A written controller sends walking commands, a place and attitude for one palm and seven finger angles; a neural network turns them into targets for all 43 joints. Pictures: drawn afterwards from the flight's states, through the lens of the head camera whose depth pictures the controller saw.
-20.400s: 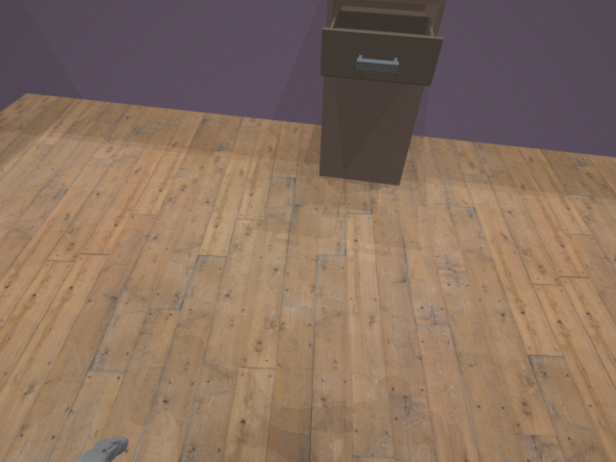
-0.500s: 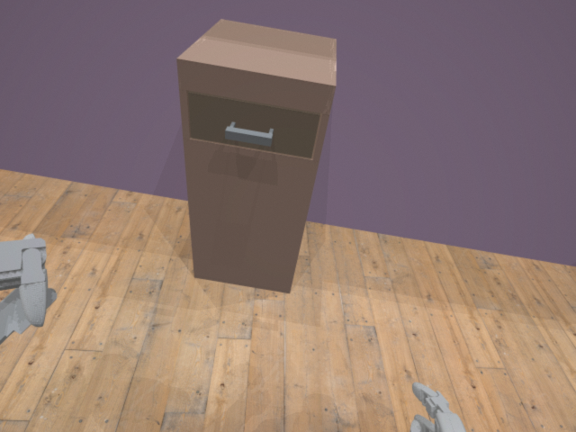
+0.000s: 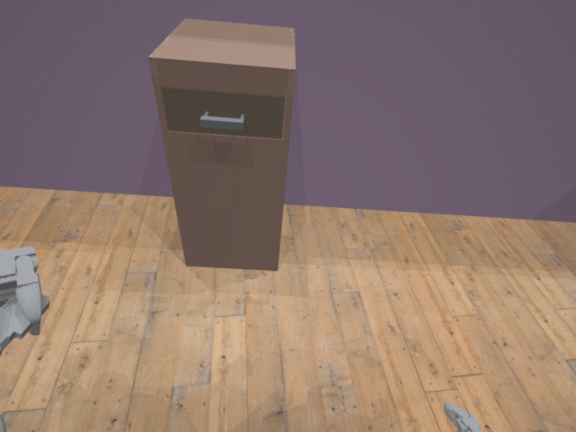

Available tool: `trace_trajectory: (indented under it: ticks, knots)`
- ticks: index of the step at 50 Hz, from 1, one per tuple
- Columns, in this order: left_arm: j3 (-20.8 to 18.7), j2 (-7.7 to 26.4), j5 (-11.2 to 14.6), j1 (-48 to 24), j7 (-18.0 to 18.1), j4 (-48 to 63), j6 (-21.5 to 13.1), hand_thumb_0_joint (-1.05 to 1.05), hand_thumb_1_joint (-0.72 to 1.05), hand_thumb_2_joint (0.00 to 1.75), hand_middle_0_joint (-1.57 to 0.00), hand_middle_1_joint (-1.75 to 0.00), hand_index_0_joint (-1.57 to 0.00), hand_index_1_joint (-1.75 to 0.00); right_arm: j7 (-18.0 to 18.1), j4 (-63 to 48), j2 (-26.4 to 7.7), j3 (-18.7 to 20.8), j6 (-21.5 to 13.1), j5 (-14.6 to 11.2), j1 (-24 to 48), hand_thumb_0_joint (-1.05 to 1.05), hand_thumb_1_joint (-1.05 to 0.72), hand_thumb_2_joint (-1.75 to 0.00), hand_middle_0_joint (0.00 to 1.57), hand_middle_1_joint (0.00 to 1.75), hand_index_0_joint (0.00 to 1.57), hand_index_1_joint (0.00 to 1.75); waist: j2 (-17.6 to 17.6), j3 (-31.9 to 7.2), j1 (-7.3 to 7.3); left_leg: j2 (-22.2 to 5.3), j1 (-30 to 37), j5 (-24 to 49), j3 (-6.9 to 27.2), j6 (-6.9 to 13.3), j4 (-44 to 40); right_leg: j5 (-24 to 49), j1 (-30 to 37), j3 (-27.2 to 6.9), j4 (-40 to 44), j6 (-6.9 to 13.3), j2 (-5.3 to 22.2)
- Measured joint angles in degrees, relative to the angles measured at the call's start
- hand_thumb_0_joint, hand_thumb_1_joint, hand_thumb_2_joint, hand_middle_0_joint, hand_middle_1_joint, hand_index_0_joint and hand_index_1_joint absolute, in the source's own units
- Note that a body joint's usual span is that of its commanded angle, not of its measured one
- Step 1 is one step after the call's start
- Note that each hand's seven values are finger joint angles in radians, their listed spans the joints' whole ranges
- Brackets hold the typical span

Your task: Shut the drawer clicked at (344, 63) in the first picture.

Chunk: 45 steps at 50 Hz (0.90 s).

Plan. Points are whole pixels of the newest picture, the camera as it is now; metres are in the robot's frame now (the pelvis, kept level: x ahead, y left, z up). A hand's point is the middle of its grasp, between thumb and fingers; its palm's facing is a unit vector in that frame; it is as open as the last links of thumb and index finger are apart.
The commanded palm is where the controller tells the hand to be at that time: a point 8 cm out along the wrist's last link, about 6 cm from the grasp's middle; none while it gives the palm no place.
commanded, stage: stop stepping back and stand still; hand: left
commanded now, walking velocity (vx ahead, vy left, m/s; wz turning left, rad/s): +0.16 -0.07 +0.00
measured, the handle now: (223, 119) +0.98 +0.24 -0.02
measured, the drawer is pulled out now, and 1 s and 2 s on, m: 0.00 0.00 0.00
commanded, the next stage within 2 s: let the arm hang, fingers relaxed in 1.16 s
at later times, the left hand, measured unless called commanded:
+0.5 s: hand (53, 344) +0.15 +0.23 +0.17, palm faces +0.45 -0.78 -0.44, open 3.2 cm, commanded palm +0.09 +0.28 +0.18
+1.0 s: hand (59, 304) +0.20 +0.25 +0.17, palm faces +0.38 -0.79 -0.48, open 3.2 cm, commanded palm +0.13 +0.29 +0.18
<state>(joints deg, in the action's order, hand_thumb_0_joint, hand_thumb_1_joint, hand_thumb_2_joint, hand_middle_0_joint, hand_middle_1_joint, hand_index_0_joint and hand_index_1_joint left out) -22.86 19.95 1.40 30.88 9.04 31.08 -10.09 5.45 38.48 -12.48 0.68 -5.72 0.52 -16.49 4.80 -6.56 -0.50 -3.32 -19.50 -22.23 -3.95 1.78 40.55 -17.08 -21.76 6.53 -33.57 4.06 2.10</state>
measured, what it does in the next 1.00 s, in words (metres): steps on the spot: left foot, then left foot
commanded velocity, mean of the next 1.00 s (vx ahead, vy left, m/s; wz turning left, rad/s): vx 0.04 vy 0.00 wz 0.00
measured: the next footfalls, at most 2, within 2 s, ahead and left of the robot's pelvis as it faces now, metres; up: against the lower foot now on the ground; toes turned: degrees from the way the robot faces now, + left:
left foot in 0.02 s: +0.03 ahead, +0.16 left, +0.00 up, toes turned +5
left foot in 0.50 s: +0.03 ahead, +0.12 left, +0.00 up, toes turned +6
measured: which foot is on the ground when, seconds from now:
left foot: up 0.00-0.00, down 0.02-0.22, up 0.24-0.48, down 0.50-1.00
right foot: down 0.00-1.00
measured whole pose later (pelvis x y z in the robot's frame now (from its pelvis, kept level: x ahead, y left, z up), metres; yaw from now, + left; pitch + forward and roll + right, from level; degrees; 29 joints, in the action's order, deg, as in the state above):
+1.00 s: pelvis +0.01 +0.00 +0.01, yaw +4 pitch +0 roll +0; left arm -20.7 22.6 1.6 36.1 8.7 33.0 -11.6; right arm 4.2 34.3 -10.5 -0.9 -4.8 -0.5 -10.9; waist 0.7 2.4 -0.7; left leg 0.0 -11.7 -15.7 -2.4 0.6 27.2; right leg -14.0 -14.0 3.5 -27.9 1.2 0.2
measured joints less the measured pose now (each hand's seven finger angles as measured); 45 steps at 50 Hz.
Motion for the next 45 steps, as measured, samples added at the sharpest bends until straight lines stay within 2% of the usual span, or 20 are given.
trace_trajectory:
  ticks: [1, 2, 4, 6, 7, 10, 12, 14, 15, 17, 19, 22, 24, 25, 26, 29, 32, 37, 39, 45]
  knots:
    - [1.2, -0.9, 0.0, 0.5, 0.3, 0.6, 0.0, 0.01, 0.88, 0.9, -1.4, -1.6, -1.4, -1.6, 0.3, -1.1, -0.8, 0.0, -1.0, 0.0, -0.2, 0.01, -0.91, -0.89, 0.2, 0.3, 0.2, 0.3, -1.2, 0.2, -0.62, 0.0, 4.0, -1.1, 0.4, 0.7, -6.5, 0.1, -0.7, 0.3, -1.4, -0.6, -0.1]
    - [2.1, -1.0, -0.1, 0.8, 0.4, 1.0, -0.2, 0.01, 0.89, 0.9, -1.4, -1.6, -1.4, -1.6, 0.5, -1.5, -0.8, 0.1, -1.8, 0.1, 0.1, 0.01, -0.91, -0.89, 0.2, 0.3, 0.2, 0.3, -1.3, 0.9, -1.51, 0.4, 5.1, 2.4, 0.6, 0.1, -9.2, -1.5, -1.7, -0.1, -4.0, -1.6, 0.2]
    - [3.1, -0.3, -1.0, 1.3, 0.2, 0.7, -0.2, 0.01, 0.89, 0.9, -1.4, -1.6, -1.4, -1.6, 0.3, -1.6, 0.5, -0.1, -2.4, 0.1, 0.8, 0.01, -0.91, -0.89, 0.2, 0.3, 0.2, 0.3, -0.2, 2.6, -2.23, 1.4, 5.7, 5.4, 0.2, -1.7, -8.4, -6.4, -3.9, -2.6, -13.3, -3.7, -0.3]
    - [3.1, 1.2, -1.6, 2.1, -0.6, 0.3, -0.3, 0.01, 0.89, 0.9, -1.4, -1.6, -1.4, -1.6, -0.5, -1.5, 2.1, -0.5, -2.9, -0.1, 0.3, 0.01, -0.91, -0.89, 0.2, 0.3, 0.2, 0.3, -0.5, 2.8, -2.99, 1.3, 6.2, 6.0, 0.7, -2.1, -8.9, -7.8, -6.0, -2.9, -22.1, -4.1, -1.3]
    - [2.8, 2.1, -1.8, 2.4, -0.8, 0.3, -0.5, 0.01, 0.88, 0.9, -1.4, -1.6, -1.4, -1.6, -0.9, -1.4, 2.7, -0.7, -3.0, -0.2, -0.2, 0.01, -0.91, -0.89, 0.2, 0.3, 0.2, 0.3, -1.1, 2.8, -3.21, 0.9, 6.3, 6.2, 1.3, -2.3, -9.4, -7.7, -6.1, -2.4, -23.2, -4.0, -1.6]
    - [0.6, 4.4, -1.5, 3.8, -0.7, 0.8, -1.5, 0.01, 0.88, 0.9, -1.4, -1.6, -1.4, -1.6, -1.5, -1.7, 3.7, -1.6, -2.1, -0.2, -1.6, 0.01, -0.91, -0.89, 0.2, 0.3, 0.2, 0.3, -3.5, 3.4, -3.0, -1.0, 5.5, 5.4, 2.4, -2.8, -8.7, -8.0, -1.3, -0.6, -13.8, -3.6, -1.9]
    - [-1.5, 6.6, -1.2, 4.7, -0.3, 1.6, -1.9, 0.01, 0.88, 0.9, -1.4, -1.6, -1.4, -1.6, -1.8, -2.4, 4.1, -1.7, -1.1, -0.3, -2.3, 0.01, -0.9, -0.89, 0.2, 0.3, 0.2, 0.3, -3.6, 3.5, -2.48, -1.1, 1.3, -0.8, 2.5, -1.9, -2.1, -9.5, 2.7, -2.2, -4.3, -2.1, -1.6]
    - [-1.7, 5.6, -0.9, 3.4, -0.8, 1.2, -2.3, 0.01, 0.88, 0.9, -1.4, -1.6, -1.4, -1.6, -2.1, -0.7, 3.1, -1.1, 0.2, -0.5, -0.3, 0.01, -0.9, -0.89, 0.2, 0.3, 0.2, 0.3, -4.7, 5.7, -0.84, -0.1, -4.1, -3.5, 4.5, -1.3, 11.1, -0.1, 1.1, -1.8, -4.9, -0.6, -1.8]
    - [-1.2, 4.4, -0.8, 2.9, -1.2, 0.6, -2.4, 0.01, 0.88, 0.9, -1.4, -1.6, -1.4, -1.6, -2.2, 0.7, 2.4, -0.8, 0.7, -0.3, 0.8, 0.01, -0.9, -0.89, 0.2, 0.3, 0.2, 0.3, -5.3, 6.6, -0.35, 0.5, -6.1, -2.6, 4.9, -1.4, 16.5, 1.1, 1.3, -1.5, -5.1, -0.3, -1.9]
    - [-0.3, 2.1, -0.8, 2.9, -1.7, -0.5, -2.4, 0.01, 0.88, 0.9, -1.4, -1.6, -1.4, -1.6, -2.4, 2.6, 1.4, -0.3, 1.4, -0.1, 1.7, 0.01, -0.9, -0.89, 0.2, 0.3, 0.2, 0.3, -5.5, 6.4, 0.52, 1.5, -8.0, -0.6, 3.8, -1.6, 21.0, 1.7, 2.0, -1.7, -3.3, -0.3, -1.7]
    - [0.5, 0.1, -0.6, 4.1, -1.7, -1.3, -2.5, 0.01, 0.88, 0.9, -1.4, -1.6, -1.4, -1.6, -2.1, 2.7, 0.9, -0.1, 1.5, -0.2, 1.8, 0.01, -0.91, -0.89, 0.2, 0.3, 0.2, 0.3, -5.0, 5.5, 0.74, 1.9, -7.2, 1.2, 1.8, -1.5, 17.8, 2.7, 2.9, -2.3, -0.2, -0.5, -1.4]
    - [2.0, -0.9, -0.7, 5.2, -1.0, -0.8, -2.3, 0.01, 0.88, 0.9, -1.4, -1.6, -1.4, -1.6, -1.0, 1.3, 0.5, 0.0, 0.2, -0.1, 1.5, 0.01, -0.91, -0.89, 0.2, 0.3, 0.2, 0.3, -3.5, 4.9, 0.39, 2.2, -1.7, 2.1, -0.5, -0.6, 3.4, 4.1, 4.0, -2.4, 2.7, -0.9, -0.7]
    - [2.8, -0.7, -1.0, 5.1, -0.6, 0.4, -2.5, 0.01, 0.88, 0.9, -1.41, -1.6, -1.4, -1.6, -0.3, -0.4, -0.5, 0.1, -1.0, 0.1, 1.5, 0.01, -0.91, -0.89, 0.2, 0.3, 0.2, 0.3, -3.9, 5.1, 0.13, 1.8, 3.2, 2.6, -0.2, 0.2, -7.6, 3.7, 3.9, -1.5, 2.3, -1.2, -1.1]
    - [3.0, -0.4, -1.0, 4.7, -0.4, 1.2, -2.7, 0.01, 0.88, 0.9, -1.41, -1.6, -1.4, -1.6, -0.1, -1.2, -0.9, 0.4, -1.6, 0.2, 1.8, 0.01, -0.91, -0.89, 0.2, 0.3, 0.2, 0.3, -4.3, 5.4, -0.06, 1.4, 4.4, 5.3, 0.5, 0.1, -10.9, 3.0, 3.4, -1.0, 1.1, -1.4, -1.5]
    - [3.0, 0.1, -1.1, 4.0, -0.2, 1.4, -2.8, 0.01, 0.88, 0.9, -1.41, -1.6, -1.4, -1.6, 0.1, -1.5, -0.8, 0.7, -1.7, 0.2, 2.5, 0.01, -0.91, -0.89, 0.2, 0.3, 0.2, 0.3, -3.7, 6.1, -0.06, 1.7, 4.5, 7.4, 0.5, -0.7, -10.9, 2.2, 3.1, -1.2, -0.2, -1.8, -1.1]
    - [1.8, 1.9, -1.1, 3.3, 0.0, 1.4, -2.8, 0.01, 0.88, 0.9, -1.41, -1.6, -1.4, -1.6, -0.2, -2.4, 0.1, 0.5, -1.8, -0.4, 3.9, 0.01, -0.91, -0.89, 0.2, 0.3, 0.2, 0.3, -2.6, 6.7, -0.05, 2.2, 5.2, 7.4, 0.0, -2.4, -10.1, 1.0, 3.6, -2.5, -1.2, -3.2, -0.9]
    - [0.8, 2.4, -1.0, 3.2, -0.1, 0.8, -2.7, 0.01, 0.88, 0.9, -1.4, -1.6, -1.4, -1.6, -0.7, -3.3, 0.7, -0.1, -1.9, -0.9, 4.7, 0.01, -0.91, -0.89, 0.2, 0.3, 0.2, 0.3, -4.1, 6.6, -0.46, 1.3, 5.5, 6.6, 0.7, -2.9, -10.0, 1.8, 5.1, -1.7, 0.9, -1.5, -1.9]
    - [1.3, 1.3, -0.3, 4.3, -0.3, 0.4, -2.6, 0.01, 0.88, 0.9, -1.4, -1.6, -1.4, -1.6, -1.9, -3.3, 0.9, -0.4, -0.3, -1.4, 6.0, 0.01, -0.91, -0.89, 0.2, 0.3, 0.2, 0.3, -6.0, 6.8, -0.15, 1.4, 3.7, 4.4, 2.5, -1.6, -6.8, 3.0, 6.0, -1.7, 4.3, -1.1, -3.2]
    - [2.0, 0.8, -0.2, 5.1, -0.3, 0.5, -2.2, 0.01, 0.88, 0.9, -1.4, -1.6, -1.4, -1.6, -2.0, -3.2, 0.8, -0.6, 0.4, -1.3, 6.1, 0.01, -0.91, -0.89, 0.2, 0.3, 0.2, 0.3, -6.2, 7.2, -0.13, 1.6, 5.0, 6.5, 2.7, -1.3, -9.6, 3.2, 6.4, -1.9, 4.8, -1.4, -3.4]
    - [2.9, 1.3, -0.1, 6.2, -0.4, 0.7, -0.9, 0.01, 0.88, 0.9, -1.4, -1.6, -1.4, -1.6, -1.2, -3.6, 1.7, -1.3, 1.1, -1.0, 5.3, 0.01, -0.91, -0.89, 0.2, 0.3, 0.2, 0.3, -4.0, 8.1, 0.05, 3.2, 7.8, 6.5, 1.5, -1.4, -13.3, 2.7, 7.3, -3.2, 4.9, -2.7, -1.9]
